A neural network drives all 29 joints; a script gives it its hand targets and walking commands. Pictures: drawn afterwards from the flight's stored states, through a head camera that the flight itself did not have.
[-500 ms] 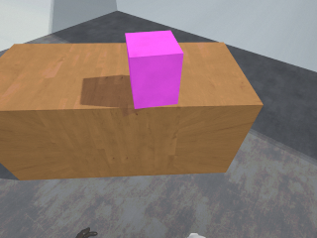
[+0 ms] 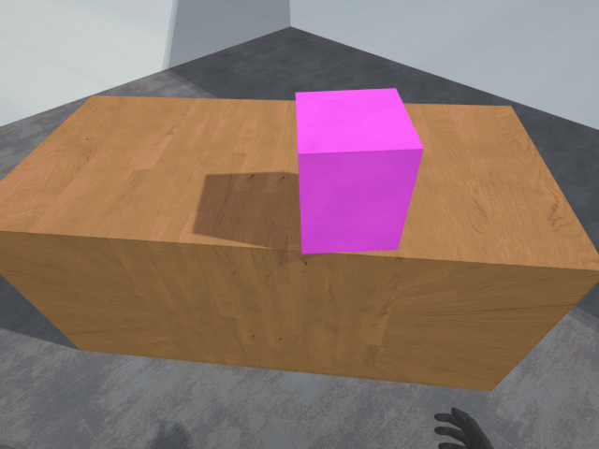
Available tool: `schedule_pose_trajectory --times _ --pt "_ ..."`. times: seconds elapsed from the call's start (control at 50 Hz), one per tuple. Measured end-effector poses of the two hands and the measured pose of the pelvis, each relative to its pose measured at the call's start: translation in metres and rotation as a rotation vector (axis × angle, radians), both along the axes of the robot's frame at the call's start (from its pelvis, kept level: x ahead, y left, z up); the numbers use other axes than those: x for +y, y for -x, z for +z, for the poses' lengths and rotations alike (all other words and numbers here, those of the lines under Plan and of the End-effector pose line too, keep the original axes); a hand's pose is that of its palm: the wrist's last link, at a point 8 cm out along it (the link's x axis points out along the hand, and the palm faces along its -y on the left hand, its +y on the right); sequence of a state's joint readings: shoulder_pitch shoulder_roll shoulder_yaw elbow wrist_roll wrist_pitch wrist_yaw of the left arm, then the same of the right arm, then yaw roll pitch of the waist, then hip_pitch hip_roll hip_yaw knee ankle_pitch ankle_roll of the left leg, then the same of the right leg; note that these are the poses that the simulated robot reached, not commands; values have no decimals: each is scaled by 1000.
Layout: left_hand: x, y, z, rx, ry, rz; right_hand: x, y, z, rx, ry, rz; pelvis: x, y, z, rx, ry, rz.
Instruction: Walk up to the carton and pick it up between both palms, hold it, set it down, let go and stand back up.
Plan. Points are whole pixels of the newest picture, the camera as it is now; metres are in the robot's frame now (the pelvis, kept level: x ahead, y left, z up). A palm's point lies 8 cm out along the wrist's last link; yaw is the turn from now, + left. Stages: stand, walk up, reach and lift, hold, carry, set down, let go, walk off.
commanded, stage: walk up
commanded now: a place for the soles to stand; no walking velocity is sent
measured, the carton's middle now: (347, 173) +0.65 -0.02 +0.01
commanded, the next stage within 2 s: none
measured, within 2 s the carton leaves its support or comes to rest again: neither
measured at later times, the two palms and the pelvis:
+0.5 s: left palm (226, 358) +0.29 +0.17 -0.09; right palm out of the picture +0.17 -0.25 -0.11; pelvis +0.10 -0.01 -0.01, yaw -2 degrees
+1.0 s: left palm (191, 392) +0.24 +0.21 -0.09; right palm (479, 405) +0.25 -0.21 -0.08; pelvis +0.11 -0.01 +0.01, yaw +0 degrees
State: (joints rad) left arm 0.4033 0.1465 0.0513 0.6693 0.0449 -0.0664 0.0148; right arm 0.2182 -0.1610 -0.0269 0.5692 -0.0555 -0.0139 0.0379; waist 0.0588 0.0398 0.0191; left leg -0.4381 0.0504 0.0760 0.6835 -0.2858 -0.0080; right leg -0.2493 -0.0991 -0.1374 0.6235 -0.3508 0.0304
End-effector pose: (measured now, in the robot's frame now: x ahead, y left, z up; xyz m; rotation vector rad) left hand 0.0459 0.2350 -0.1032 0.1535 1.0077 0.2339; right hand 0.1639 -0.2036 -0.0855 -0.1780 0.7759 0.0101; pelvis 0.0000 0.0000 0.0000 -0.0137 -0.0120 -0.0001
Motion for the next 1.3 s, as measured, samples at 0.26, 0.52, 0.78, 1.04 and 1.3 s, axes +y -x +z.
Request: schedule_pose_trajectory --times 0.26,0.52,0.78,1.04,1.3 --pt "2 -140 -4 -64 66 -140 0 14 3 120 73 -178 11 -65 6 -5 -26 -22" --pt "-70 -248 14 -235 85 -251 -42 -11 -29 210 41 -238 -10 -97 -7 -12 -15 -32" --pt "-42 -230 16 -200 107 -157 -17 -65 -1 88 17 -123 -10 -104 5 -25 -10 -8" --pt "-29 -189 9 -117 80 -96 -10 -83 1 61 -2 -85 -13 -107 7 -30 -11 5" --pt "-56 -221 7 -148 97 -156 -71 -38 3 151 140 -181 -54 -117 6 4 -31 39"
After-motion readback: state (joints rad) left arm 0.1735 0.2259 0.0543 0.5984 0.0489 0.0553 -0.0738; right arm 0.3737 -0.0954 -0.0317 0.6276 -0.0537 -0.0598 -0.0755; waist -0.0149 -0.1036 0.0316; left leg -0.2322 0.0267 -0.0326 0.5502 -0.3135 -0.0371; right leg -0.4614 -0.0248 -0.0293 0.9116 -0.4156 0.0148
